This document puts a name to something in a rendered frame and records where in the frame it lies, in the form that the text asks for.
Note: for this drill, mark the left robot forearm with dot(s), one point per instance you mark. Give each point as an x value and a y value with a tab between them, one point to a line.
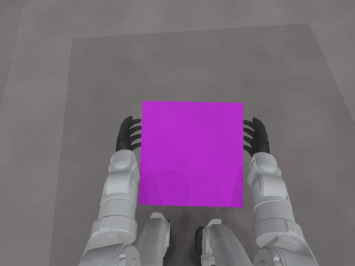
116	220

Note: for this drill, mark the right robot hand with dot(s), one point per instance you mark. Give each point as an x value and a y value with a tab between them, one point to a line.
260	142

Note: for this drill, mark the robot left upper arm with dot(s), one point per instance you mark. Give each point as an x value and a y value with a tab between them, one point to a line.
122	254

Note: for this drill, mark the right robot forearm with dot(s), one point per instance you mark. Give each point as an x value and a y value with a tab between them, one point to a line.
275	223

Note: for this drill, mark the robot left thigh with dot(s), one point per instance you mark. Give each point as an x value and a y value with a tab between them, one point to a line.
153	240

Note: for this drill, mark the left robot hand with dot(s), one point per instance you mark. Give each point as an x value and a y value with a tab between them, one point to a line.
124	140

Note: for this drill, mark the robot right upper arm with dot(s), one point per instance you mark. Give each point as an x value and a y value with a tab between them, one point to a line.
275	256

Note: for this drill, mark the robot thigh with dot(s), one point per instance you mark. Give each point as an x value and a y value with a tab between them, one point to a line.
153	240
219	241

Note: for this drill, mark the robot right thigh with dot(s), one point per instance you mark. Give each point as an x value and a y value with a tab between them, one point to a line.
219	241

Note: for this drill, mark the carton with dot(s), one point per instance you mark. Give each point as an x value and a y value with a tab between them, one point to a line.
192	154

